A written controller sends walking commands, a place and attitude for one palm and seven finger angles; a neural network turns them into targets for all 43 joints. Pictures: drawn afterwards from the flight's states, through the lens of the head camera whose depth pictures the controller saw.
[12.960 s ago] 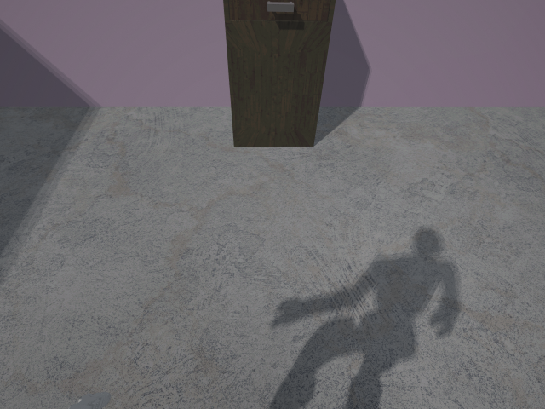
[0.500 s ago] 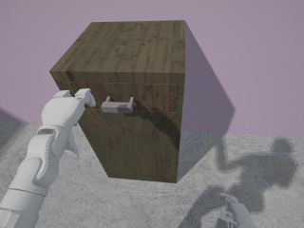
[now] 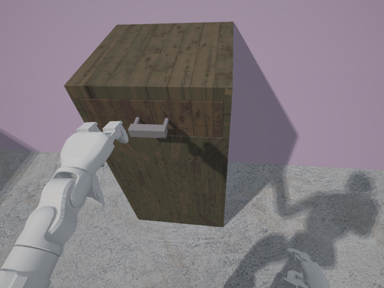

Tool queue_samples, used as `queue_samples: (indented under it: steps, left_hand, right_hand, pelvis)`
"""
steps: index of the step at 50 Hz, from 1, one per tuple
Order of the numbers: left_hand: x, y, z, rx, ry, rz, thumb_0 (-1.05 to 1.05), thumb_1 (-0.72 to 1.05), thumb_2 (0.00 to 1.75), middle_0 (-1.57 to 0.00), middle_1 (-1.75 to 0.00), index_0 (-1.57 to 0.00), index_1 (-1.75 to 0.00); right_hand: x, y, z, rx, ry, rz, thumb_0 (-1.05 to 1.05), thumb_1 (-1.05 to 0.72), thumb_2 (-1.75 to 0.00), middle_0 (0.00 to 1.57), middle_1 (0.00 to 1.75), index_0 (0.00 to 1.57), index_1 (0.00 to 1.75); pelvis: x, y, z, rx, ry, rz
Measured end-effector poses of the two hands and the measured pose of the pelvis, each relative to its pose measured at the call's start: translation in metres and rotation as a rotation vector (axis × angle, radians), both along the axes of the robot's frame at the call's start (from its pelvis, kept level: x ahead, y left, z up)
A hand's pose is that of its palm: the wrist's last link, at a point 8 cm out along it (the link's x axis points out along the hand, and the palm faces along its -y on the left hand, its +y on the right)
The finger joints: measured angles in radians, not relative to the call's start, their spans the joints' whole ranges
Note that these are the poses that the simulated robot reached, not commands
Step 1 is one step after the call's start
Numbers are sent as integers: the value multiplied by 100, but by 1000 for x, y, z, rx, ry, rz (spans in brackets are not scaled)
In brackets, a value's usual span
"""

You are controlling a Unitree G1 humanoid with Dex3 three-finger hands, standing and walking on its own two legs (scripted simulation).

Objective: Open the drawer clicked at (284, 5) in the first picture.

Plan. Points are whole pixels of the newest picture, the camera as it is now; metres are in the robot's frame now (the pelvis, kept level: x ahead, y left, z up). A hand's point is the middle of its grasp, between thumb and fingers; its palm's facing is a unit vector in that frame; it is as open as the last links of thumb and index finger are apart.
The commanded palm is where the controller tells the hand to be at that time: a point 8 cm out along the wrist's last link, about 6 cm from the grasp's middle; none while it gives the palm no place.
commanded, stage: move the hooked fingers above the handle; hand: left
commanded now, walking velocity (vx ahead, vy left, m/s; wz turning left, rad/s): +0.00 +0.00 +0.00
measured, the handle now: (149, 125) +0.54 +0.21 +0.00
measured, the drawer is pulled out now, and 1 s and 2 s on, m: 0.00 0.00 0.00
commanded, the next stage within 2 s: none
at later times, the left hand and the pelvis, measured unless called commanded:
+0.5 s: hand (127, 147) +0.38 +0.21 +0.09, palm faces -0.02 -0.06 -1.00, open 13.8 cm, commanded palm +0.36 +0.23 +0.15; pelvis +0.01 -0.02 -0.01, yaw -1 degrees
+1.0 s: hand (138, 131) +0.45 +0.20 +0.08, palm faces +0.03 -0.06 -1.00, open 13.8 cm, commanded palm +0.43 +0.23 +0.13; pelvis +0.03 -0.01 -0.01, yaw -1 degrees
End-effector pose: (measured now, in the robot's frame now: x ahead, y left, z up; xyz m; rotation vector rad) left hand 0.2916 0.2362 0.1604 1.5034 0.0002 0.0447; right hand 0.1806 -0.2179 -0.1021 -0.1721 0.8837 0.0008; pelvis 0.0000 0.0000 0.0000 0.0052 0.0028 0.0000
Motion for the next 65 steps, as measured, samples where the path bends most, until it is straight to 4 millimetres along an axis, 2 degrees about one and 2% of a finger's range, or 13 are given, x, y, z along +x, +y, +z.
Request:
queue_samples:
  steps: [5,14,25,28,32,37,42,47,50,53,58,61,65]
  left_hand:
    - [9,-11,-4,9,2,-53,0,-49,30,-32,-120,-32,-120]
    - [36,12,-3,32,11,59,0,-49,30,-32,-120,-32,-120]
    - [70,-24,-21,11,45,-97,0,-49,30,-32,-120,-32,-120]
    - [80,-22,-17,13,-2,-91,0,-49,30,-32,-120,-32,-120]
    - [91,-7,-11,28,-39,-13,0,-49,30,-32,-120,-32,-120]
    - [99,9,-22,49,42,75,0,-49,30,-32,-120,-32,-120]
    - [103,-10,-35,32,103,-22,0,-49,30,-32,-120,-32,-120]
    - [117,-34,-36,10,44,-145,0,-49,30,-32,-120,-32,-120]
    - [132,-31,-31,12,-9,-121,0,-49,30,-33,-120,-32,-120]
    - [145,-16,-27,37,-33,-37,0,-49,30,-32,-120,-32,-120]
    - [155,3,-31,84,48,75,0,-48,30,-32,-120,-32,-120]
    - [156,-5,-42,69,126,42,0,-48,30,-32,-120,-31,-120]
    - [160,-34,-54,35,151,-102,0,-49,30,-32,-120,-32,-120]
  right_hand:
    - [4,-6,4,-12,-18,-6,1,-91,-90,20,29,20,30]
    - [-11,-31,-5,-47,44,-45,1,-91,-90,20,29,20,30]
    - [-33,-51,-17,-82,125,-122,1,-91,-90,20,29,20,30]
    - [-37,-52,-19,-77,141,-144,1,-91,-90,20,29,20,30]
    - [-41,-51,-23,-63,161,-157,1,-91,-90,20,29,20,30]
    - [-40,-48,-25,-57,178,-158,1,-91,-90,20,29,20,30]
    - [-35,-45,-24,-79,174,-148,1,-91,-90,20,29,20,30]
    - [-32,-41,-23,-91,164,-157,1,-91,-90,20,29,20,30]
    - [-36,-39,-24,-85,169,-169,1,-91,-90,20,29,20,30]
    - [-45,-36,-27,-73,191,-181,1,-91,-90,20,29,20,30]
    - [-65,-35,-35,-54,260,-200,1,-91,-90,20,29,20,30]
    - [-77,-36,-37,-66,302,-205,1,-91,-90,20,29,20,30]
    - [-90,-41,-36,-101,333,-223,1,-91,-90,20,29,20,30]
  pelvis:
    - [0,-8,0,3,3,-2]
    - [3,-19,-2,2,36,3]
    - [13,-19,-5,5,83,-10]
    - [16,-19,-6,6,97,-18]
    - [20,-18,-7,7,111,-24]
    - [23,-15,-7,4,123,-20]
    - [26,-10,-9,-2,126,-5]
    - [26,-7,-12,-3,136,-6]
    - [26,-5,-13,-1,151,-15]
    - [26,-4,-14,-1,168,-24]
    - [28,-1,-14,-5,186,-23]
    - [29,0,-13,-8,185,-14]
    - [29,1,-15,-10,185,-7]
